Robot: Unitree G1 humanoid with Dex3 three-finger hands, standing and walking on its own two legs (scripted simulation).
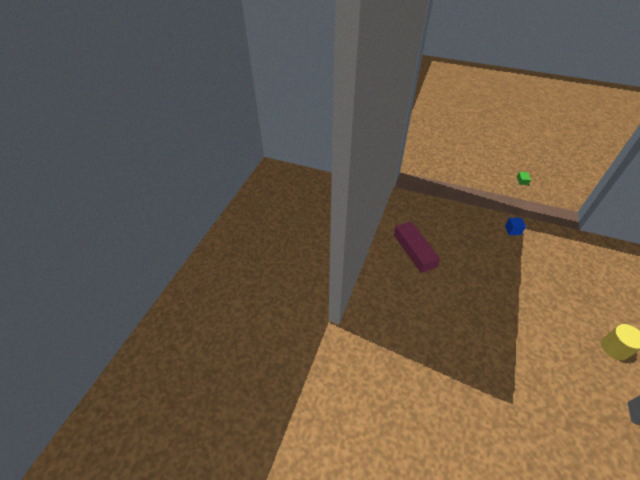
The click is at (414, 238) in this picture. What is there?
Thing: lying carton
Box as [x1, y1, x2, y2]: [394, 221, 439, 272]
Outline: 395,226 395,237 420,272 437,266 439,260 438,256 410,221
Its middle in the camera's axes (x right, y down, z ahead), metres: +0.40 +0.04 +1.59
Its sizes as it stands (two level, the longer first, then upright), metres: 0.220 0.077 0.056
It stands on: the floor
